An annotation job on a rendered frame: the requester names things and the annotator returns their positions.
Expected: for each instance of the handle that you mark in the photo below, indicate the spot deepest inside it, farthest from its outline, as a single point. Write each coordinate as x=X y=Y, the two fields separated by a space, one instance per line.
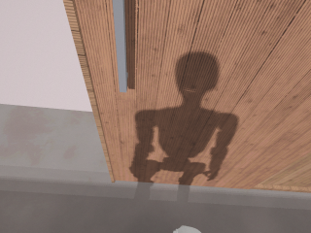
x=120 y=37

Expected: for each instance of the wardrobe door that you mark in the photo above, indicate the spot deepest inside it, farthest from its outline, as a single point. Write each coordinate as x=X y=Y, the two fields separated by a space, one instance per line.
x=297 y=174
x=218 y=91

